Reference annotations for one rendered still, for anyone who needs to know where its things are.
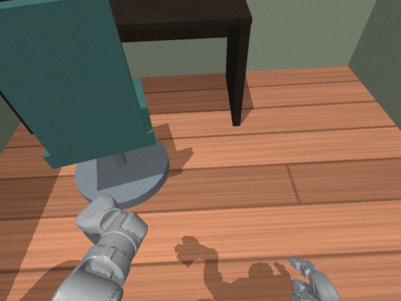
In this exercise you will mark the cube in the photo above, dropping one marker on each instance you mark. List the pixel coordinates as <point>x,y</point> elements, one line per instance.
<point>93,237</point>

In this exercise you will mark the right robot hand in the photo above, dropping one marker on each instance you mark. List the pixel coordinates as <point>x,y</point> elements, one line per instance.
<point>320,287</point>

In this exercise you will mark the desk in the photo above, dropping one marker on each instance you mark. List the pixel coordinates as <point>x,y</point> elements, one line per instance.
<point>160,20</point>

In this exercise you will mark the office chair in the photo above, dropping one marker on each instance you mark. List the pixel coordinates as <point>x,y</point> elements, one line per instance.
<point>63,69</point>

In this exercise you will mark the left robot hand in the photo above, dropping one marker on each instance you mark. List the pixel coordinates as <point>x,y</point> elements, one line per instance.
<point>87,219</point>

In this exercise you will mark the left robot arm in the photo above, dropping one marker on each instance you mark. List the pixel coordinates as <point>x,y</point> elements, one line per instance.
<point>104,269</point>

